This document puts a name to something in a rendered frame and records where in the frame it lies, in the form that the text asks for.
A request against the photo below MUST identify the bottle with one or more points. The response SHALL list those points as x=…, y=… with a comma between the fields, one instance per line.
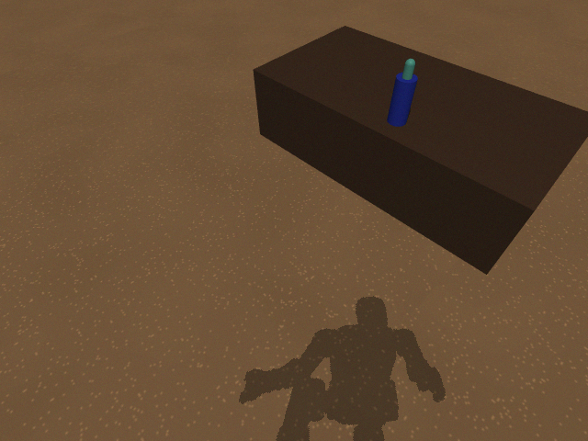
x=402, y=95

